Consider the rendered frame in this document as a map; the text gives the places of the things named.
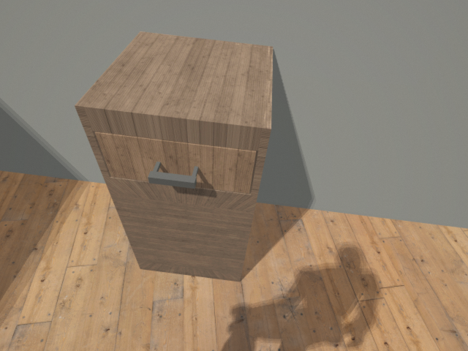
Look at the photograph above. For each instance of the drawer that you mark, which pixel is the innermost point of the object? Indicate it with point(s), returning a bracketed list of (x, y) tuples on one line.
[(222, 168)]

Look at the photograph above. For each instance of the handle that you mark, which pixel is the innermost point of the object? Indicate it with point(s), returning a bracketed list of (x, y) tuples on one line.
[(171, 179)]

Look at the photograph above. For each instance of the cabinet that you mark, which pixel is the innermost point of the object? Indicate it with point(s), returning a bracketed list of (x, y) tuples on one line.
[(191, 90)]

